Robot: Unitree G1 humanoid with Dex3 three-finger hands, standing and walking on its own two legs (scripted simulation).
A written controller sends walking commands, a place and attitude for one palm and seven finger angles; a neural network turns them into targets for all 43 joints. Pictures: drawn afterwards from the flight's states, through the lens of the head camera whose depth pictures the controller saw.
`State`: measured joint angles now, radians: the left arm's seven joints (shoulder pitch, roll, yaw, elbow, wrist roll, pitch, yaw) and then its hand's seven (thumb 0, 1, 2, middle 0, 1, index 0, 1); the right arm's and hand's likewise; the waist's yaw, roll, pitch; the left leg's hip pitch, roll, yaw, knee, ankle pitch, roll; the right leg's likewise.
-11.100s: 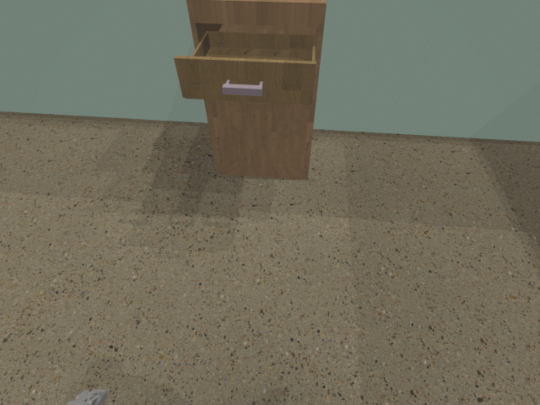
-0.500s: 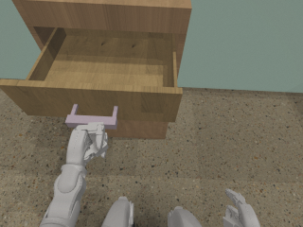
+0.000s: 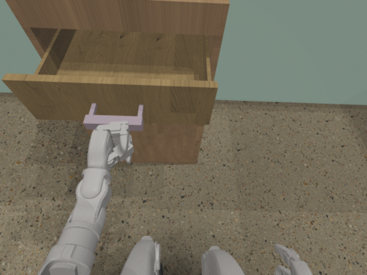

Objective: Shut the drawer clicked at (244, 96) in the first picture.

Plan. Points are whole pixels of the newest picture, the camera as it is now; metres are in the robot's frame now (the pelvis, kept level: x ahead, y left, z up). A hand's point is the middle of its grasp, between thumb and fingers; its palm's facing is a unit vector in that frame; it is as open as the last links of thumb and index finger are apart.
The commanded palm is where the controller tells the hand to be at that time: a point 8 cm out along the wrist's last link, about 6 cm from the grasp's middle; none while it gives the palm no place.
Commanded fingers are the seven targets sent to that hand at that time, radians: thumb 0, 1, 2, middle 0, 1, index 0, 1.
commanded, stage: push the drawer shut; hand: left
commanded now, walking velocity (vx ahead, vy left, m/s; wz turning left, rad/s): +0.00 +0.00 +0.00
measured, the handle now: (116, 115) +0.46 +0.16 +0.04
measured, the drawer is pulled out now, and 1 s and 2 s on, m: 0.18 0.06 0.00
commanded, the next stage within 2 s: pull the fist back off the drawer in 1.72 s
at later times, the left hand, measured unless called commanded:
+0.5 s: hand (133, 127) +0.43 +0.12 +0.04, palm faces +0.00 -1.00 -0.05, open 3.3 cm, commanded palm +0.42 +0.17 +0.04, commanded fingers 0.00 0.90 0.90 -1.40 -1.60 -1.40 -1.60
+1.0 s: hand (136, 100) +0.50 +0.12 +0.04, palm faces -0.01 -1.00 -0.04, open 3.3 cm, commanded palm +0.49 +0.16 +0.04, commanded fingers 0.00 0.90 0.90 -1.40 -1.60 -1.40 -1.60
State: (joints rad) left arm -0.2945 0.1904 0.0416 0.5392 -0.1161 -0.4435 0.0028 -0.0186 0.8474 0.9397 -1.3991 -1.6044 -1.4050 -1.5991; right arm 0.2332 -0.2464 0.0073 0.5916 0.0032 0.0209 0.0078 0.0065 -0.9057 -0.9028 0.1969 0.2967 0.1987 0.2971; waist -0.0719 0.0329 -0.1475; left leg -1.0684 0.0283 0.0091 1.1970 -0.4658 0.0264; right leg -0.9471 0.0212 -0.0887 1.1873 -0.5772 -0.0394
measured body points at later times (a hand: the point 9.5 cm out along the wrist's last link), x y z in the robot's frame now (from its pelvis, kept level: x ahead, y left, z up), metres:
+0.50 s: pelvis -0.01 +0.00 +0.00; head +0.10 +0.01 +0.44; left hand +0.42 +0.17 +0.04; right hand +0.06 -0.26 -0.12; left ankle +0.06 +0.10 -0.64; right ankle +0.00 -0.10 -0.64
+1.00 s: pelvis -0.01 +0.00 -0.01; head +0.12 +0.01 +0.42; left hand +0.50 +0.17 +0.05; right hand -0.01 -0.26 -0.13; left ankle +0.06 +0.10 -0.64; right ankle +0.00 -0.10 -0.64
